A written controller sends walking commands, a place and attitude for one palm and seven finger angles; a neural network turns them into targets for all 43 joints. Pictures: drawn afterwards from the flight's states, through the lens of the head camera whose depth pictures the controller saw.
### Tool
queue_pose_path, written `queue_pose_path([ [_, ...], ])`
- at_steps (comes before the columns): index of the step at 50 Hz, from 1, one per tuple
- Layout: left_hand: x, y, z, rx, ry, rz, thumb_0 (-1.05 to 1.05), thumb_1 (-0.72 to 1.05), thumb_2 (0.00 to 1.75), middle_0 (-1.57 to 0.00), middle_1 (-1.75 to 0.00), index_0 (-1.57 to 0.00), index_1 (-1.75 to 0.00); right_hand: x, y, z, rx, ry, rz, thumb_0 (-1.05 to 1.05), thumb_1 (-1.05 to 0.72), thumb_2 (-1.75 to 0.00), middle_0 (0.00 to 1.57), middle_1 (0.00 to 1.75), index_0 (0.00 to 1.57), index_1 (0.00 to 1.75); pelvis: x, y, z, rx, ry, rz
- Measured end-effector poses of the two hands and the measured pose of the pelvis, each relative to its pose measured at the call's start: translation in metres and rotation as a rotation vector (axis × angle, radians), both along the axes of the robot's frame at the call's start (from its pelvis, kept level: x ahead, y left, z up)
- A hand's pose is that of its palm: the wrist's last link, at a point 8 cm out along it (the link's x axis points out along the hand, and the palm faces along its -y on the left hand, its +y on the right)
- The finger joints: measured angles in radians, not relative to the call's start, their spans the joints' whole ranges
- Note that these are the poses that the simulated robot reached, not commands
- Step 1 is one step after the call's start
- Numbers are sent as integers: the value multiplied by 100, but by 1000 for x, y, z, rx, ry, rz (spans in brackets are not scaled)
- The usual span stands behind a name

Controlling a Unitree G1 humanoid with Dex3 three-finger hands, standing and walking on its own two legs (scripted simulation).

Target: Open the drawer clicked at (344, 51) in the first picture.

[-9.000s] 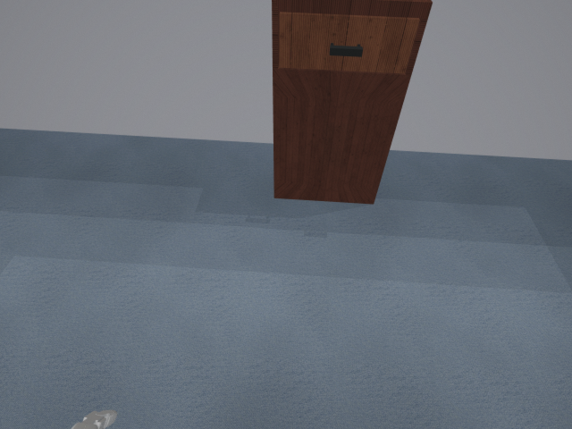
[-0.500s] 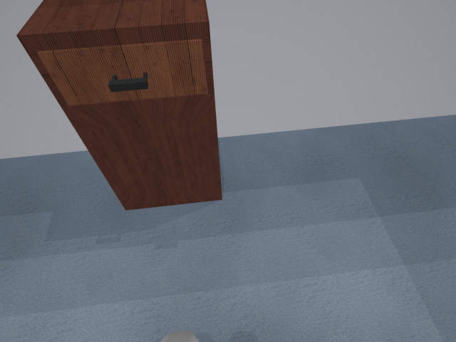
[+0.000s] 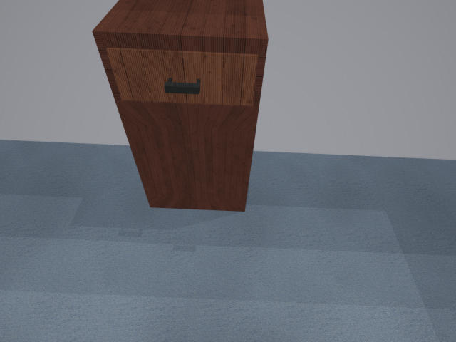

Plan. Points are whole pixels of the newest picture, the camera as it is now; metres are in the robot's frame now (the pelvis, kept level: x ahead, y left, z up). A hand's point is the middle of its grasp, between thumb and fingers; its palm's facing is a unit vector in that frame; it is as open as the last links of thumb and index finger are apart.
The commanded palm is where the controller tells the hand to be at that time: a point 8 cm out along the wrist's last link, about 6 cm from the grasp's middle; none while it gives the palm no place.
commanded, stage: take the last steps up to it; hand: left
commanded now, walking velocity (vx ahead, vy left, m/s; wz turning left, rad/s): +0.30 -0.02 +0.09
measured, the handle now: (183, 84) +0.83 +0.18 -0.01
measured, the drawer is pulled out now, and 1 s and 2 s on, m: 0.00 0.00 0.00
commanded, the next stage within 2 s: come to a stop and stand still in 1.00 s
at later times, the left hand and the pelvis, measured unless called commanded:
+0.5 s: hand out of the picture -0.06 +0.11 -0.16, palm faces +0.21 -0.97 -0.15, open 7.3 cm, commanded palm none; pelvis +0.07 -0.01 +0.00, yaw +6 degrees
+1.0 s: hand (132, 261) +0.31 +0.24 -0.16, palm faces +0.09 -0.98 -0.20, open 7.3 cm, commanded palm none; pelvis +0.23 +0.04 +0.00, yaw +2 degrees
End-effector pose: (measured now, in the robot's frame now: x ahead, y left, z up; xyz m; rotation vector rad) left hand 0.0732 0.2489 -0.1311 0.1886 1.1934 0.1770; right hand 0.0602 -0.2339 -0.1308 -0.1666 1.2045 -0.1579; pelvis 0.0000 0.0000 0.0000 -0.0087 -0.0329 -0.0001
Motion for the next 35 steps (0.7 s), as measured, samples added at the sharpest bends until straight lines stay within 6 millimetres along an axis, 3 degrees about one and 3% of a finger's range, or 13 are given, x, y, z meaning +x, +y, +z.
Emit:
queue_pose_path([
  [5,1,-27,3,13,-43,-23,0,91,90,-20,-30,-20,-30,-34,-21,-23,36,71,-34,0,-91,-90,20,30,20,30,1,-21,-9,29,2,11],
  [9,-24,-48,5,7,-30,24,0,91,90,-20,-30,-20,-30,-50,-34,-30,56,149,-25,1,-91,-90,20,30,20,30,8,-32,-6,24,-10,41],
  [18,-108,-83,5,-64,226,159,0,91,90,-20,-30,-20,-30,-28,-42,-18,57,204,-7,1,-91,-90,19,30,20,30,38,-36,6,26,-4,76],
  [23,-136,-94,4,-118,348,232,0,91,90,-20,-30,-20,-30,17,-25,-17,50,204,45,1,-91,-90,19,30,20,30,63,-23,4,11,11,91],
  [28,-142,-89,-1,-170,457,282,0,91,90,-20,-30,-20,-30,97,9,-16,38,117,115,1,-92,-90,19,30,20,30,94,1,-4,-1,28,99],
  [32,-125,-67,-17,-203,518,287,0,91,90,-21,-30,-20,-30,167,42,-19,15,-19,155,1,-92,-90,19,30,20,30,123,27,-20,-6,32,86],
  [35,-85,-39,-24,-188,493,241,0,91,90,-21,-30,-20,-30,191,62,-11,18,-88,136,0,-92,-90,19,30,20,30,139,40,-17,1,12,59],
])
